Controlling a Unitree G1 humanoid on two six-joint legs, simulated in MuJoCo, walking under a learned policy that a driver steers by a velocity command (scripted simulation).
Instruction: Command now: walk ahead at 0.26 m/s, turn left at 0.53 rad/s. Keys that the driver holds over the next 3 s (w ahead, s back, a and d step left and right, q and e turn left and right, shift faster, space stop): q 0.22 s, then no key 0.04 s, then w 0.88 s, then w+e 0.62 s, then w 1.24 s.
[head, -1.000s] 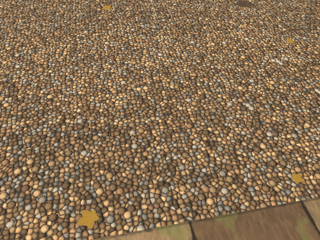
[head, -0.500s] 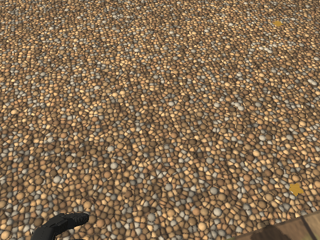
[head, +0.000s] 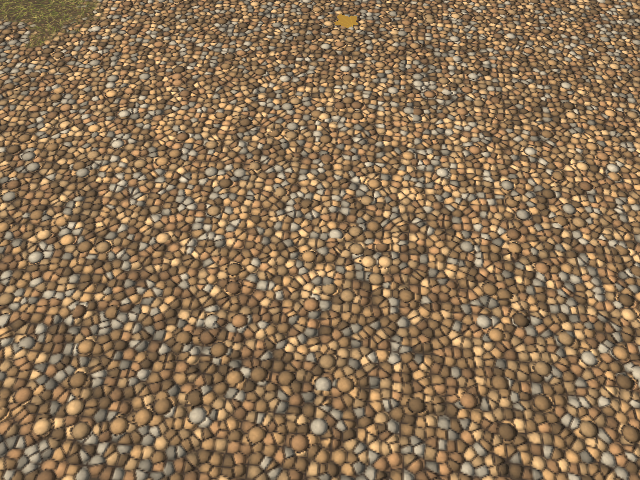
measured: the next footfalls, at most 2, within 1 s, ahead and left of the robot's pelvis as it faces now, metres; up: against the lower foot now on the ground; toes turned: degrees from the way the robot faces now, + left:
left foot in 0.06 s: +0.20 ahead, +0.10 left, +0.00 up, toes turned +4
right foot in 0.56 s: +0.27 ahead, -0.12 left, +0.00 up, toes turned +13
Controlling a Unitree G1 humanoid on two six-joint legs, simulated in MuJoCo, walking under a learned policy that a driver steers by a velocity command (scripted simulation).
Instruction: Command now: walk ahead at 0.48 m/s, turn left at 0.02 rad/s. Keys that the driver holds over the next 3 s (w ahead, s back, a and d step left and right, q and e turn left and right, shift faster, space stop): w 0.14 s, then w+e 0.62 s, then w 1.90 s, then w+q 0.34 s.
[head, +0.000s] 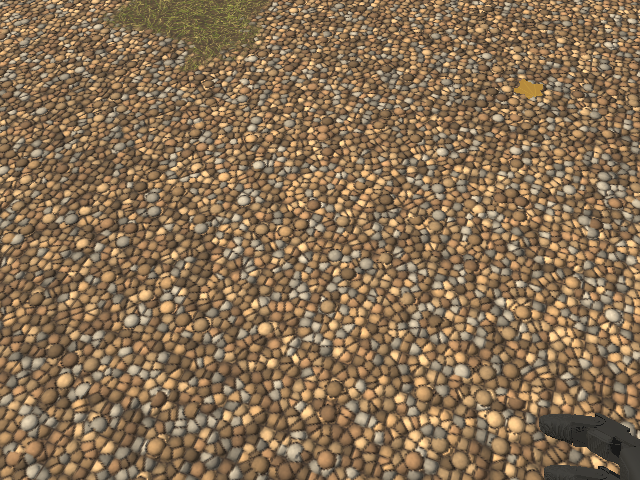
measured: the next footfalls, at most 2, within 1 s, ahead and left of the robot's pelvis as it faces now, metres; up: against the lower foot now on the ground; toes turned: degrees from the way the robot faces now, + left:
left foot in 0.02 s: +0.17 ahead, +0.12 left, +0.00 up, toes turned +1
right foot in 0.56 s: +0.46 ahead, -0.15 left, +0.00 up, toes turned -13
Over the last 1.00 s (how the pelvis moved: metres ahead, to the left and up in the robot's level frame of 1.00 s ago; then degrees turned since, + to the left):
0.37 0.05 0.00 14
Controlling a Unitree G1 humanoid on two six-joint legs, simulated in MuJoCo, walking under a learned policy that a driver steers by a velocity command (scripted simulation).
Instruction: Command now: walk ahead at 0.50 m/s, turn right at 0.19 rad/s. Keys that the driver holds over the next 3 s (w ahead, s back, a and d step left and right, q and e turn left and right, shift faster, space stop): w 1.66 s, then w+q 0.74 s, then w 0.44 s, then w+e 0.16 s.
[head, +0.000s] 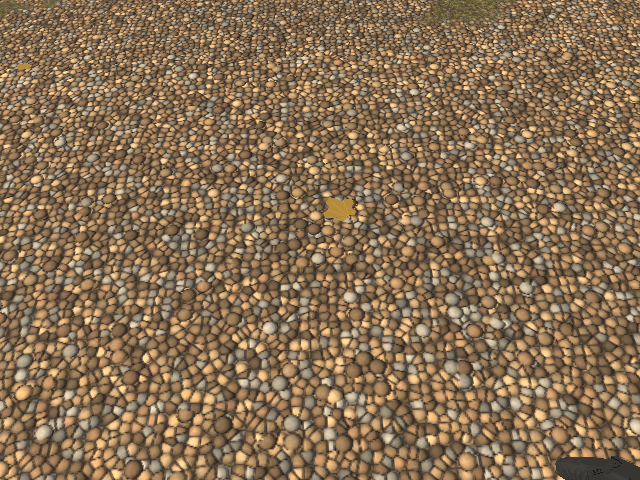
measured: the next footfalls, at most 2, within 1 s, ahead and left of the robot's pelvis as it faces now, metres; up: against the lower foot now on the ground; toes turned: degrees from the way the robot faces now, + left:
left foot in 0.04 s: +0.20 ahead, +0.13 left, +0.00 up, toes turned -1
right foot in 0.58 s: +0.49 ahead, -0.12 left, +0.00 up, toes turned -2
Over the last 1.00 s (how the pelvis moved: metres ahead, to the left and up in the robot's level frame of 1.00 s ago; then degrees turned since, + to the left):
0.55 -0.08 0.01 -22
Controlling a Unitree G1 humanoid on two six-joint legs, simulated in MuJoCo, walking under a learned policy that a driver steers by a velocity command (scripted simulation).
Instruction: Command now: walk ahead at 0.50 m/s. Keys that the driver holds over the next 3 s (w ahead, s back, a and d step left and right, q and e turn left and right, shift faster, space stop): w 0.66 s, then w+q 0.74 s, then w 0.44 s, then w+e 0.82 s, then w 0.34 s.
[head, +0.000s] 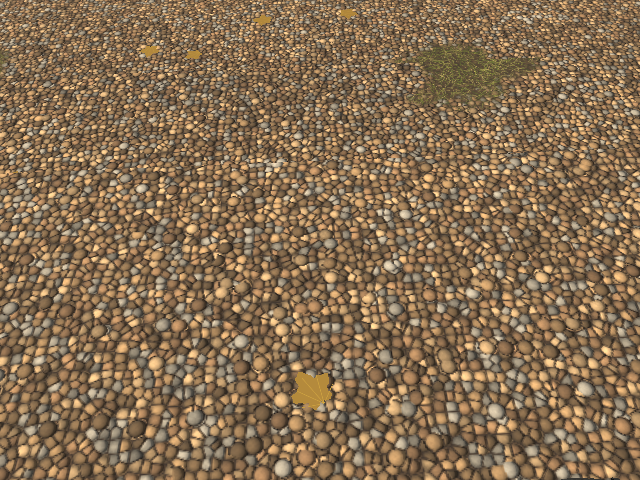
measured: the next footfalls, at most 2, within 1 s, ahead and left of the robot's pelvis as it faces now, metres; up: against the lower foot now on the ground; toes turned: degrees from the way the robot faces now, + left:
left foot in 0.10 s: +0.24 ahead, +0.14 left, +0.00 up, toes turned +2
right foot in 0.64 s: +0.53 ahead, -0.11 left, +0.00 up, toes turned -2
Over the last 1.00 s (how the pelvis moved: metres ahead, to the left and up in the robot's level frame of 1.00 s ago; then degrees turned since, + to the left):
0.54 -0.02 0.01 -1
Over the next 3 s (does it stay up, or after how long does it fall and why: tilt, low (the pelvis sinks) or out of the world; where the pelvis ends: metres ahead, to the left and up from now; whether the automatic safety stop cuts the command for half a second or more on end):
stays up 1.69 0.22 -0.19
